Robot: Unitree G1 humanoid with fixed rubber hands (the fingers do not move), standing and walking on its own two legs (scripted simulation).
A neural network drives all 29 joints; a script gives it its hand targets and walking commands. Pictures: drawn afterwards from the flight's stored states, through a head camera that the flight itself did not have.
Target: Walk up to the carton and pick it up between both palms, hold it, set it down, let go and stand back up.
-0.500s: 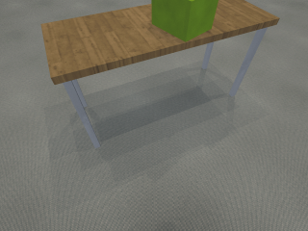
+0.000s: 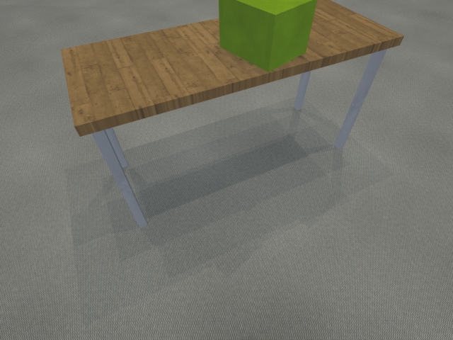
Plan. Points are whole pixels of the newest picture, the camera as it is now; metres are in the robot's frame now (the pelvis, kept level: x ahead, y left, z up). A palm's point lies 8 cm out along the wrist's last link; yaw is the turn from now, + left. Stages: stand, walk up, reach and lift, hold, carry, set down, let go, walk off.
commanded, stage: walk up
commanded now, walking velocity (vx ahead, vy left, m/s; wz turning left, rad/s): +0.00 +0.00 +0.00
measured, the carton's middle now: (264, 24) +1.16 -0.15 +0.03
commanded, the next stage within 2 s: none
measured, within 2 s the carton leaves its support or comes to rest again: neither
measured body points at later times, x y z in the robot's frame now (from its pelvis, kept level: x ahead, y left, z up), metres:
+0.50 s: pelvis +0.07 -0.10 -0.04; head +0.08 -0.10 +0.41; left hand +0.19 +0.23 -0.10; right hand +0.14 -0.44 -0.14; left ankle +0.00 +0.07 -0.69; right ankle +0.14 -0.20 -0.74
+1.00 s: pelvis +0.24 -0.16 -0.06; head +0.25 -0.13 +0.39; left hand +0.21 +0.17 -0.16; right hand +0.49 -0.39 -0.10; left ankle +0.27 +0.00 -0.74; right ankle +0.30 -0.28 -0.66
